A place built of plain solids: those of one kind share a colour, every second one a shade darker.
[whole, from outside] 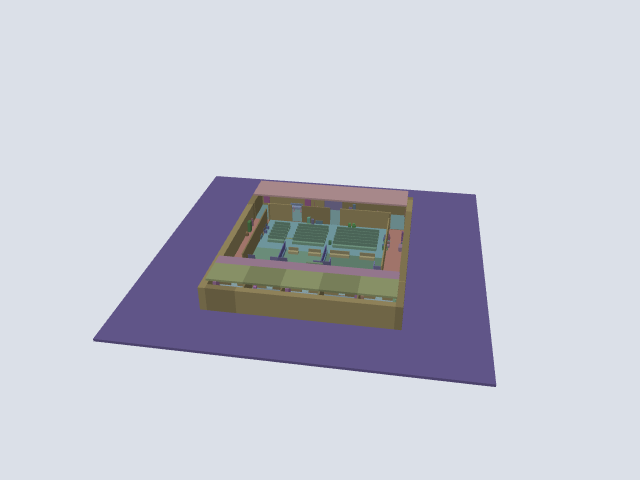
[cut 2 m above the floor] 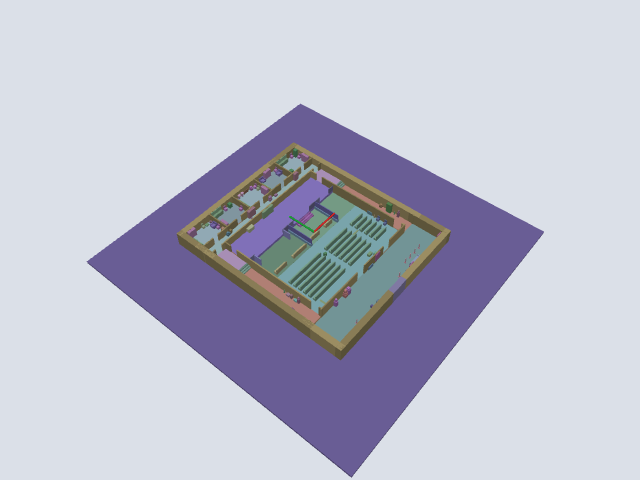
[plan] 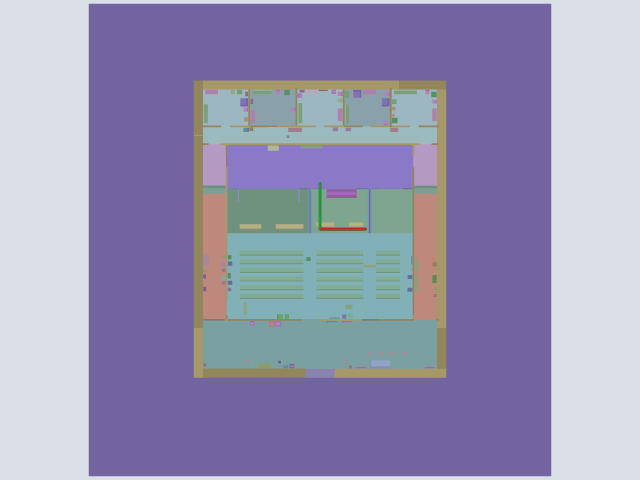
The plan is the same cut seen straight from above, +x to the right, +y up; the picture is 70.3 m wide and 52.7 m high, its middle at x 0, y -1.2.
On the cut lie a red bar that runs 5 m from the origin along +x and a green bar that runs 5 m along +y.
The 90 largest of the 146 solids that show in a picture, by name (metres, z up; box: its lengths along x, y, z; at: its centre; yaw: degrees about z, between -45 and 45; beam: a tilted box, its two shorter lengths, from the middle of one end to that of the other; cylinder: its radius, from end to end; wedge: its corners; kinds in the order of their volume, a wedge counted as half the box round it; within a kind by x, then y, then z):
{
 "ground_under_all_1": {"box": [50.8, 51.89, 0.4], "at": [0.0, -1.2, -0.75]},
 "wall_1": {"box": [1.0, 7.25, 3.72], "at": [-13.35, -12.7, 1.26]},
 "wall_2": {"box": [1.0, 21.09, 3.72], "at": [-13.35, -0.33, 1.26]},
 "wall_3": {"box": [1.0, 3.75, 3.72], "at": [-13.35, 10.29, 1.26]},
 "wall_4": {"box": [1.0, 5.95, 3.72], "at": [-13.35, 13.35, 1.26]},
 "wall_5": {"box": [2.22, 0.2, 3.72], "at": [-11.94, 11.27, 1.26]},
 "wall_6": {"box": [6.98, 1.0, 3.72], "at": [-10.36, 15.82, 1.26]},
 "wall_7": {"box": [0.2, 14.76, 3.72], "at": [-10.25, -0.59, 1.26]},
 "wall_8": {"box": [0.2, 1.33, 3.72], "at": [-10.25, 8.76, 1.26]},
 "wall_9": {"box": [2.22, 0.2, 3.72], "at": [-8.78, 11.27, 1.26]},
 "wall_10": {"box": [0.2, 4.35, 3.72], "at": [-7.77, 13.35, 1.26]},
 "wall_11": {"box": [12.25, 1.0, 3.72], "at": [-7.73, -15.82, 1.26]},
 "wall_12": {"box": [2.22, 0.2, 3.72], "at": [-6.76, 11.27, 1.26]},
 "wall_13": {"box": [8.5, 0.2, 3.72], "at": [-6.2, -9.97, 1.26]},
 "wall_14": {"box": [8.4, 0.2, 3.72], "at": [-6.15, -9.97, 1.26]},
 "wall_15": {"box": [6.98, 1.0, 3.72], "at": [-5.18, 15.82, 1.26]},
 "wall_16": {"box": [2.22, 0.2, 3.72], "at": [-3.6, 11.27, 1.26]},
 "wall_17": {"box": [4.23, 0.2, 3.72], "at": [-2.59, 11.27, 1.26]},
 "wall_18": {"box": [0.2, 4.35, 3.72], "at": [-2.59, 13.35, 1.26]},
 "wall_19": {"box": [20.7, 0.2, 3.72], "at": [0.0, 9.32, 1.26]},
 "wall_20": {"box": [6.98, 1.0, 3.72], "at": [0.0, 15.82, 1.26]},
 "wall_21": {"box": [2.22, 0.2, 3.72], "at": [1.58, 11.27, 1.26]},
 "wall_22": {"box": [4.85, 0.2, 3.72], "at": [2.17, -9.97, 1.26]},
 "wall_23": {"box": [4.85, 0.2, 3.72], "at": [2.17, -9.97, 1.26]},
 "wall_24": {"box": [0.2, 4.35, 3.72], "at": [2.59, 13.35, 1.26]},
 "wall_25": {"box": [2.22, 0.2, 3.72], "at": [3.6, 11.27, 1.26]},
 "wall_26": {"box": [6.98, 1.0, 3.72], "at": [5.18, 15.82, 1.26]},
 "wall_27": {"box": [2.22, 0.2, 3.72], "at": [6.76, 11.27, 1.26]},
 "wall_28": {"box": [12.25, 1.0, 3.72], "at": [7.73, -15.82, 1.26]},
 "wall_29": {"box": [0.2, 4.35, 3.72], "at": [7.77, 13.35, 1.26]},
 "wall_30": {"box": [4.05, 0.2, 3.72], "at": [8.33, -9.97, 1.26]},
 "wall_31": {"box": [4.15, 0.2, 3.72], "at": [8.38, -9.97, 1.26]},
 "wall_32": {"box": [0.2, 14.76, 3.72], "at": [10.25, -0.59, 1.26]},
 "wall_33": {"box": [0.2, 1.33, 3.72], "at": [10.25, 8.76, 1.26]},
 "wall_34": {"box": [6.98, 1.0, 3.72], "at": [10.36, 15.82, 1.26]},
 "wall_35": {"box": [2.22, 0.2, 3.72], "at": [11.94, 11.27, 1.26]},
 "wall_36": {"box": [1.0, 7.25, 3.72], "at": [13.35, -12.7, 1.26]},
 "wall_37": {"box": [1.0, 21.09, 3.72], "at": [13.35, -0.33, 1.26]},
 "wall_38": {"box": [1.0, 3.75, 3.72], "at": [13.35, 10.29, 1.26]},
 "wall_39": {"box": [1.0, 5.95, 3.72], "at": [13.35, 13.35, 1.26]},
 "floor_dressing_1": {"box": [5.18, 4.15, 1.11], "at": [-10.36, 13.35, -0.04]},
 "floor_dressing_2": {"box": [5.18, 4.15, 1.11], "at": [-5.18, 13.35, -0.04]},
 "floor_dressing_3": {"box": [5.18, 4.15, 1.11], "at": [0.0, 13.35, -0.04]},
 "floor_dressing_4": {"box": [5.18, 4.15, 1.11], "at": [5.18, 13.35, -0.04]},
 "floor_dressing_5": {"box": [5.18, 4.15, 1.11], "at": [10.36, 13.35, -0.04]},
 "floor_parterre_1": {"box": [20.5, 9.51, 0.6], "at": [0.0, -5.21, -0.3]},
 "floor_stage_1": {"box": [20.5, 4.95, 1.11], "at": [0.0, 6.84, -0.04]},
 "floor_foyer_1": {"box": [25.9, 5.45, 0.6], "at": [0.0, -12.7, -0.3]},
 "floor_lift_1": {"box": [8.95, 4.83, 0.6], "at": [-5.78, 1.96, -0.3]},
 "floor_lift_2": {"box": [6.15, 4.83, 0.6], "at": [2.17, 1.96, -0.3]},
 "floor_lift_3": {"box": [4.6, 4.83, 0.6], "at": [7.95, 1.96, -0.3]},
 "floor_back_corridor_1": {"box": [25.9, 1.95, 1.11], "at": [0.0, 10.29, -0.04]},
 "floor_promenade_1": {"box": [2.7, 13.84, 0.6], "at": [-11.6, -3.05, -0.3]},
 "floor_promenade_2": {"box": [2.7, 13.84, 0.6], "at": [11.6, -3.05, -0.3]},
 "ceil_foyer_1": {"box": [25.9, 5.45, 0.3], "at": [0.0, -12.7, 4.55]},
 "ceil_dressing_1": {"box": [5.18, 4.15, 0.3], "at": [-10.36, 13.35, 3.91]},
 "ceil_dressing_2": {"box": [5.18, 4.15, 0.3], "at": [-5.18, 13.35, 3.91]},
 "ceil_dressing_3": {"box": [5.18, 4.15, 0.3], "at": [0.0, 13.35, 3.91]},
 "ceil_dressing_4": {"box": [5.18, 4.15, 0.3], "at": [5.18, 13.35, 3.91]},
 "ceil_dressing_5": {"box": [5.18, 4.15, 0.3], "at": [10.36, 13.35, 3.91]},
 "floor_walk_1": {"box": [2.7, 4.55, 1.11], "at": [-11.6, 7.04, -0.04]},
 "floor_walk_2": {"box": [2.7, 4.55, 1.11], "at": [11.6, 7.04, -0.04]},
 "ceil_back_corridor_1": {"box": [25.9, 1.95, 0.3], "at": [0.0, 10.29, 3.91]},
 "seats_parterre_1": {"box": [7.0, 0.44, 0.46], "at": [-5.3, -7.33, 0.22]},
 "seats_parterre_2": {"box": [7.0, 0.44, 0.46], "at": [-5.3, -6.38, 0.22]},
 "seats_parterre_3": {"box": [7.0, 0.44, 0.46], "at": [-5.3, -5.43, 0.22]},
 "seats_parterre_4": {"box": [7.0, 0.44, 0.46], "at": [-5.3, -4.48, 0.22]},
 "seats_parterre_5": {"box": [7.0, 0.44, 0.46], "at": [-5.3, -3.53, 0.22]},
 "seats_parterre_6": {"box": [7.0, 0.44, 0.46], "at": [-5.3, -2.58, 0.22]},
 "seats_parterre_7": {"box": [5.15, 0.44, 0.46], "at": [2.17, -7.33, 0.22]},
 "seats_parterre_8": {"box": [5.15, 0.44, 0.46], "at": [2.17, -6.38, 0.22]},
 "seats_parterre_9": {"box": [5.15, 0.44, 0.46], "at": [2.17, -5.43, 0.22]},
 "seats_parterre_10": {"box": [5.15, 0.44, 0.46], "at": [2.17, -4.48, 0.22]},
 "seats_parterre_11": {"box": [5.15, 0.44, 0.46], "at": [2.17, -3.53, 0.22]},
 "seats_parterre_12": {"box": [5.15, 0.44, 0.46], "at": [2.17, -2.58, 0.22]},
 "door_leaf_1": {"box": [3.2, 0.97, 3.87], "at": [0.0, -15.84, 1.33]},
 "costume_rail_dressing_1": {"box": [1.4, 0.5, 1.66], "at": [-11.9, 15.04, 1.33]},
 "costume_rail_dressing_2": {"box": [0.5, 1.4, 1.66], "at": [-7.39, 12.32, 1.33]},
 "costume_rail_dressing_3": {"box": [0.5, 1.4, 1.66], "at": [2.21, 12.57, 1.33]},
 "costume_rail_dressing_4": {"box": [1.4, 0.5, 1.66], "at": [5.44, 15.04, 1.33]},
 "costume_rail_dressing_5": {"box": [0.5, 1.4, 1.66], "at": [12.57, 12.57, 1.33]},
 "floor_tongue_1": {"box": [0.4, 4.83, 1.11], "at": [-1.1, 1.96, -0.04]},
 "floor_tongue_2": {"box": [0.4, 4.83, 1.11], "at": [5.45, 1.96, -0.04]},
 "flats_stage_1": {"box": [2.4, 0.35, 3.6], "at": [-0.93, 9.02, 2.31]},
 "rail_tongue_1": {"box": [0.12, 4.83, 2.16], "at": [-1.1, 1.96, 0.48]},
 "rail_tongue_2": {"box": [0.12, 4.83, 2.16], "at": [5.45, 1.96, 0.48]},
 "tread_1": {"box": [3.35, 0.32, 0.85], "at": [2.38, 3.89, -0.17]},
 "tread_2": {"box": [3.35, 0.32, 0.98], "at": [2.38, 4.21, -0.11]},
 "lockers_back_corridor_1": {"box": [1.5, 0.48, 1.8], "at": [-2.75, 10.9, 1.41]},
 "dressing_table_dressing_1": {"box": [2.5, 0.5, 0.77], "at": [9.37, 15.04, 0.89]}
}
